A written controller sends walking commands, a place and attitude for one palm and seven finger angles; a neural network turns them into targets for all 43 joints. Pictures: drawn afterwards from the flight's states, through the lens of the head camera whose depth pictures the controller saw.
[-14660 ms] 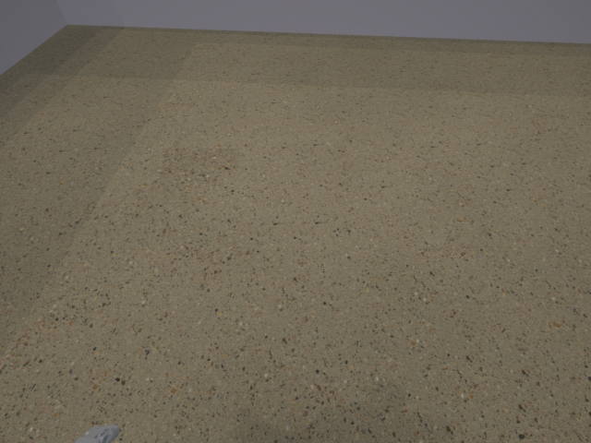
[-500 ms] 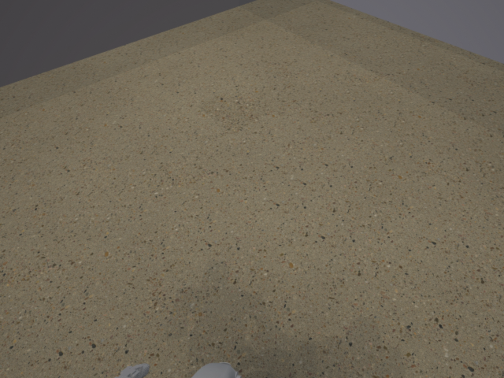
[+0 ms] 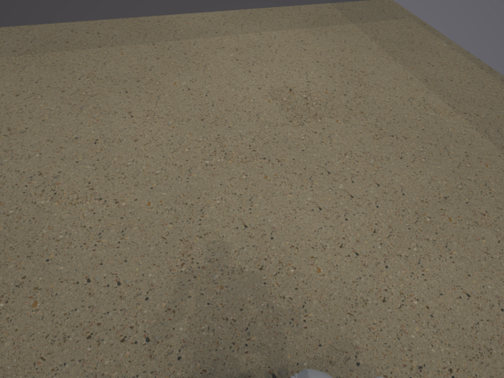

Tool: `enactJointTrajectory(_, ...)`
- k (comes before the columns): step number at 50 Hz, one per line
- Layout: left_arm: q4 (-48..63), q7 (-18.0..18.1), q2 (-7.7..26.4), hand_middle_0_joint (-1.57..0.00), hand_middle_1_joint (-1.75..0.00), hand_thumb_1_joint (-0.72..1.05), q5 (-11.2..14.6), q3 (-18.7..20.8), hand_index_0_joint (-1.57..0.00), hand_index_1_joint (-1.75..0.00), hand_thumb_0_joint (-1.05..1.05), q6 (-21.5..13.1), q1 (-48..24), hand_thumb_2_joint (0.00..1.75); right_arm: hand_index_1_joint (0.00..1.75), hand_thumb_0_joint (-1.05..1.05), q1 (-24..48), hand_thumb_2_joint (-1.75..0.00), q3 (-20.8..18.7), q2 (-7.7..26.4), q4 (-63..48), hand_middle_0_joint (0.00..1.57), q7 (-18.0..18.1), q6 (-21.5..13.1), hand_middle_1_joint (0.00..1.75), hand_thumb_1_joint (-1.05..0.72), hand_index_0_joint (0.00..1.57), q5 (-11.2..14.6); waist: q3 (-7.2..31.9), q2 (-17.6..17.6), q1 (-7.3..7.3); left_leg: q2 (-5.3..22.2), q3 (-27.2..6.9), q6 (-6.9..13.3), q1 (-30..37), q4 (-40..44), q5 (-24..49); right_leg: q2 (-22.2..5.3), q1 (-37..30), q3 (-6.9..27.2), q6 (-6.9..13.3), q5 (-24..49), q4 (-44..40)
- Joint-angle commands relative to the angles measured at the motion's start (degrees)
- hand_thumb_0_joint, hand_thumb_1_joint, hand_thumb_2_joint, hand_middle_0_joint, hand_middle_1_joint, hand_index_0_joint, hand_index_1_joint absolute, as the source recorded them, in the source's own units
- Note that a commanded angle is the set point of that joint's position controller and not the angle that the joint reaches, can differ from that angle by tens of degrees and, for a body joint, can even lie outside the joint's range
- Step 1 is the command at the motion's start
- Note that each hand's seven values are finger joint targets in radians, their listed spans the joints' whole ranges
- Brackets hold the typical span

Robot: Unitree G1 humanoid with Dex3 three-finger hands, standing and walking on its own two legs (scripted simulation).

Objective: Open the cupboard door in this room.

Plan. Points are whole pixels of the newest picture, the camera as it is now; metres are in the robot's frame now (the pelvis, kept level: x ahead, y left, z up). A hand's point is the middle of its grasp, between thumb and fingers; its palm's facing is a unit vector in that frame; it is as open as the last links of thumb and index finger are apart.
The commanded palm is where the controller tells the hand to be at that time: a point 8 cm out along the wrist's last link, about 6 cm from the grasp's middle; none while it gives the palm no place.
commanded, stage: turn or walk to find it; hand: left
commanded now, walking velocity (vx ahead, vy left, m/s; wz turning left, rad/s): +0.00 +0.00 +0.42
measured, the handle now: out of the picture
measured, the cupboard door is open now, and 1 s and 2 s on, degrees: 0 0 0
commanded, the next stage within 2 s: none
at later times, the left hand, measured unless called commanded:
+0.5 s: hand out of the picture +0.01 +0.15 -0.15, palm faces +0.23 -0.94 -0.26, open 7.4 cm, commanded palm none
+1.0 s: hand out of the picture -0.10 +0.22 -0.17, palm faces +0.45 -0.86 -0.25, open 7.4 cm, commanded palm none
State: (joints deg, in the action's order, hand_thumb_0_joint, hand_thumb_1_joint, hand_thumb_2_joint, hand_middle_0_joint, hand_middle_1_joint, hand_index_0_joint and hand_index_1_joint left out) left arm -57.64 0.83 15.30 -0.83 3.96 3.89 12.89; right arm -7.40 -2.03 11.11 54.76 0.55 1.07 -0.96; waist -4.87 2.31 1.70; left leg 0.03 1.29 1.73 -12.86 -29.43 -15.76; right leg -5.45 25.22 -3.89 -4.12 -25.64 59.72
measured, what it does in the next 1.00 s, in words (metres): steps on the spot, turning left: right foot, then left foot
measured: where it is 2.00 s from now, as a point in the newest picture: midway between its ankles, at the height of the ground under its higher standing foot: outside the picture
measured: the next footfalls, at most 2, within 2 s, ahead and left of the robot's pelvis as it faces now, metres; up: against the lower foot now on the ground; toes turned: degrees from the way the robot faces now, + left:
right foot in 0.28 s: +0.04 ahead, -0.14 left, +0.00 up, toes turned +3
left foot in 0.70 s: -0.06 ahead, +0.10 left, +0.00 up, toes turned +23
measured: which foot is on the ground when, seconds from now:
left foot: down 0.00-0.28, up 0.30-0.68, down 0.70-1.00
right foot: up 0.00-0.26, down 0.28-0.72, up 0.74-1.00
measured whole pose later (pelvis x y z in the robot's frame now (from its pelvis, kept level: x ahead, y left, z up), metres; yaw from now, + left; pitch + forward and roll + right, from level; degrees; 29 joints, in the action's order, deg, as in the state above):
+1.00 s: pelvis -0.07 -0.01 +0.01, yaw +24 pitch +0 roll -1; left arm -55.8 0.8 14.6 -0.8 3.7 3.3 10.4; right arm -9.2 -2.2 10.6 54.8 0.4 1.1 -0.9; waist -4.1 1.1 0.8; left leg -1.1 -0.7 2.4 -13.0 -25.7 -12.2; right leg -4.6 24.9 -1.8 -5.0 -23.7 57.4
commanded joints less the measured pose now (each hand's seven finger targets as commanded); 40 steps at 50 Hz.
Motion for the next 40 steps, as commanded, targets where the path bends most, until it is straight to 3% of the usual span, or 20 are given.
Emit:
enactJointTrajectory(1, 5.5, -0.2, 2.9, -0.20, -0.30, 0.90, 0.0, 0.2, -0.20, -0.30, 0.00, -2.0, -2.0, 0.90, 0.30, 0.00, -3.7, -0.90, -3.1, 11.7, -2.4, 0.20, 0.5, -0.8, 0.30, -0.90, 0.20, -0.1, 6.4, -9.9, -2.56, 13.4, -12.9, 7.5, 8.8, 10.1, 28.5, -0.1, 5.0, 2.2, -0.8, 2.1, 0.0)
enactJointTrajectory(8, 7.6, 0.1, 1.7, -0.20, -0.30, 0.90, 0.3, -0.2, -0.20, -0.30, 0.00, -2.4, -4.0, 0.90, 0.30, 0.00, -3.7, -0.90, -3.9, 12.1, -3.3, 0.20, 0.2, 0.0, 0.30, -0.90, 0.20, -0.6, 6.1, -11.3, -3.21, 13.1, -18.3, 8.2, 4.0, 8.6, 25.5, 2.1, -2.8, 1.7, -0.2, -0.5, -15.0)
enactJointTrajectory(10, 7.3, 0.2, 1.9, -0.20, -0.30, 0.90, 0.4, -0.1, -0.20, -0.30, 0.00, -2.7, -1.2, 0.90, 0.30, 0.00, -2.7, -0.90, -4.0, 12.3, -3.7, 0.20, 0.0, 0.2, 0.30, -0.90, 0.20, -0.6, 7.0, -10.9, -1.99, 11.6, -19.1, 7.3, 1.7, 7.0, 24.5, 3.5, -7.8, 0.8, 0.3, 3.4, -22.1)
enactJointTrajectory(12, 6.2, 0.4, 3.1, -0.20, -0.30, 0.90, 0.3, 0.2, -0.20, -0.30, 0.00, -3.5, 3.4, 0.90, 0.30, 0.00, -1.7, -0.90, -4.2, 11.1, -4.1, 0.20, -0.2, 0.3, 0.30, -0.90, 0.20, 0.0, 8.4, -8.5, 0.30, 8.5, -17.5, 4.2, -3.7, 2.3, 18.3, 2.6, -17.8, 0.7, 0.6, 13.7, -35.8)
enactJointTrajectory(13, 6.3, 0.8, 6.3, -0.20, -0.30, 0.90, -0.3, 0.8, -0.20, -0.30, 0.00, -4.2, 4.3, 0.90, 0.30, 0.00, -3.1, -0.90, -3.8, 8.3, -4.6, 0.20, -0.5, 0.1, 0.30, -0.90, 0.20, 0.4, 9.2, 0.0, 0.56, 3.9, -13.3, 0.8, -11.7, -4.3, 7.6, -5.2, -25.3, 7.8, 2.6, 14.7, -41.4)
enactJointTrajectory(14, 6.7, 1.0, 10.6, -0.20, -0.30, 0.90, -0.9, 1.7, -0.20, -0.30, 0.00, -4.5, 4.4, 0.90, 0.30, 0.00, -2.8, -0.90, -3.1, 5.1, -6.2, 0.20, -0.7, 0.1, 0.30, -0.90, 0.20, 0.5, 7.4, 13.9, 0.90, -4.1, -4.5, -2.9, -20.5, -16.3, -13.1, -18.7, -26.5, 21.3, 9.1, 19.7, -43.7)
enactJointTrajectory(15, 7.7, 1.1, 10.7, -0.20, -0.30, 0.90, -0.3, 2.0, -0.20, -0.30, 0.00, -4.4, 3.7, 0.90, 0.30, 0.00, -1.6, -0.90, -3.9, 7.9, -6.2, 0.20, -0.5, 1.1, 0.30, -0.90, 0.20, -0.1, 6.5, 13.6, 1.64, -2.1, -6.8, -2.8, -18.9, -27.2, -17.8, -22.4, -17.7, 22.8, 13.2, 16.8, -45.7)
enactJointTrajectory(16, 8.3, 1.2, 9.4, -0.20, -0.30, 0.90, -0.3, 2.0, -0.20, -0.30, 0.00, -4.3, 0.4, 0.90, 0.30, 0.00, -1.2, -0.90, -4.3, 8.3, -5.4, 0.20, -0.7, 1.7, 0.30, -0.90, 0.20, -0.2, 3.7, 10.3, 0.20, -1.2, -7.7, -2.6, -18.7, -34.6, -15.4, -20.3, -12.9, 21.4, 13.9, 12.4, -46.5)
enactJointTrajectory(17, 9.1, 1.3, 7.5, -0.20, -0.30, 0.90, -0.2, 1.5, -0.20, -0.30, 0.00, -4.0, -2.7, 0.90, 0.30, 0.00, -2.5, -0.90, -4.4, 8.2, -4.3, 0.20, -1.0, 2.0, 0.30, -0.90, 0.20, -0.2, 1.8, 5.7, -1.60, 0.0, -7.3, -2.7, -18.5, -38.4, -12.0, -17.8, -10.8, 16.7, 12.8, 11.1, -45.9)
enactJointTrajectory(19, 10.0, 1.1, 5.2, -0.20, -0.30, 0.90, -0.3, 0.6, -0.20, -0.30, 0.00, -4.3, -5.9, 0.90, 0.30, 0.00, -6.0, -0.90, -4.0, 6.8, -2.3, 0.20, -1.6, 2.4, 0.30, -0.90, 0.20, -0.5, 1.5, 5.3, -3.49, 0.7, -4.8, -3.9, -17.1, -41.0, -6.2, -12.7, -9.6, 7.3, 10.1, 13.5, -44.3)
enactJointTrajectory(24, 8.2, 1.2, 5.8, -0.20, -0.30, 0.90, -0.7, 1.0, -0.20, -0.30, 0.00, -4.5, -0.8, 0.90, 0.30, 0.00, -4.0, -0.90, -3.4, 6.1, -2.2, 0.20, -1.6, 2.3, 0.30, -0.90, 0.20, -0.3, 2.9, 7.6, -0.85, 1.9, -1.9, -5.5, -16.4, -32.1, -7.9, -13.6, -15.7, 4.3, 11.0, 19.5, -42.9)
enactJointTrajectory(29, 5.8, 0.9, 8.6, -0.20, -0.30, 0.90, -1.0, 1.7, -0.20, -0.30, 0.00, -4.1, 3.2, 0.90, 0.30, 0.00, -0.7, -0.90, -2.2, 5.1, -2.7, 0.20, -1.4, 1.3, 0.30, -0.90, 0.20, 0.4, 5.7, 9.0, 1.62, 1.7, 1.6, -5.1, -12.2, -17.3, -12.4, -15.4, -21.3, 2.7, 12.5, 32.3, -38.3)
enactJointTrajectory(31, 5.1, 0.8, 9.0, -0.20, -0.30, 0.90, -1.0, 2.0, -0.20, -0.30, 0.00, -4.0, 3.2, 0.90, 0.30, 0.00, -2.1, -0.90, -2.0, 4.8, -2.4, 0.20, -1.1, 0.8, 0.30, -0.90, 0.20, 0.6, 6.9, 9.5, 0.85, 1.1, 2.9, -4.6, -8.9, -11.4, -10.9, -15.6, -21.3, 1.9, 12.1, 34.9, -36.0)
enactJointTrajectory(33, 4.9, 0.7, 8.7, -0.20, -0.30, 0.90, -0.6, 1.9, -0.20, -0.30, 0.00, -3.6, 2.1, 0.90, 0.30, 0.00, -5.0, -0.90, -2.0, 5.3, -1.6, 0.20, -1.0, 0.3, 0.30, -0.90, 0.20, 0.5, 8.3, 8.2, -0.87, 0.7, 3.9, -4.0, -1.9, -0.4, -2.8, -14.2, -18.7, -1.1, 8.9, 33.1, -31.3)
enactJointTrajectory(34, 5.0, 0.6, 7.9, -0.20, -0.30, 0.90, -0.1, 1.8, -0.20, -0.30, 0.00, -3.2, 1.7, 0.90, 0.30, 0.00, -6.9, -0.90, -2.4, 7.0, -1.1, 0.20, -1.1, -0.2, 0.30, -0.90, 0.20, 0.4, 9.3, 3.6, -2.47, 2.1, 2.2, -3.2, 5.2, 6.7, 4.6, -12.6, -13.8, -3.3, 6.1, 28.5, -26.3)
enactJointTrajectory(35, 6.4, 0.4, 4.9, -0.20, -0.30, 0.90, 0.4, 1.4, -0.20, -0.30, 0.00, -2.7, 2.4, 0.90, 0.30, 0.00, -8.0, -0.90, -3.5, 12.1, -1.5, 0.20, -1.0, -0.7, 0.30, -0.90, 0.20, -0.1, 9.9, -9.9, -3.13, 13.1, -12.3, 1.2, 12.5, 10.2, 14.0, -6.4, -1.5, -6.6, 2.0, 12.1, -16.7)
enactJointTrajectory(36, 8.5, 0.1, 2.0, -0.20, -0.30, 0.90, 0.2, 0.1, -0.20, -0.30, 0.00, -2.4, -0.9, 0.90, 0.30, 0.00, -9.9, -0.90, -4.4, 16.4, -1.4, 0.20, -0.7, -0.3, 0.30, -0.90, 0.20, -0.2, 6.8, -19.1, -4.72, 23.0, -21.8, 7.5, 10.6, 12.4, 26.0, -1.8, 6.3, -5.5, 0.0, -10.1, -7.2)
enactJointTrajectory(37, 8.4, 0.8, 2.8, -0.20, -0.30, 0.90, -0.3, 0.0, -0.20, -0.30, 0.00, -1.3, -4.9, 0.90, 0.30, 0.00, -11.0, -0.90, -4.3, 15.7, -0.3, 0.20, 0.0, -0.4, 0.30, -0.90, 0.20, -0.3, 6.0, -19.9, -6.07, 22.2, -21.7, 7.6, 5.5, 13.4, 23.2, -2.2, 5.0, 0.4, 0.4, -9.7, -1.6)
enactJointTrajectory(39, 6.9, 0.1, 3.3, -0.20, -0.30, 0.90, -0.1, 0.7, -0.20, -0.30, 0.00, -1.5, -5.7, 0.90, 0.30, 0.00, -5.7, -0.90, -3.3, 12.6, -1.2, 0.20, 0.7, -0.3, 0.30, -0.90, 0.20, -0.4, 2.2, -13.7, -3.71, 17.2, -17.4, 7.4, 2.7, 12.7, 20.4, -1.8, 6.5, 2.5, 0.5, -2.3, 3.4)
enactJointTrajectory(40, 5.8, -0.2, 3.1, -0.20, -0.30, 0.90, -0.1, 0.7, -0.20, -0.30, 0.00, -1.7, -3.5, 0.90, 0.30, 0.00, -3.5, -0.90, -2.8, 12.0, -1.9, 0.20, 0.7, -0.6, 0.30, -0.90, 0.20, -0.3, 3.3, -12.5, -2.14, 15.1, -14.4, 6.7, 4.4, 11.9, 22.4, -1.5, 6.3, 2.3, 0.2, 0.6, 4.0)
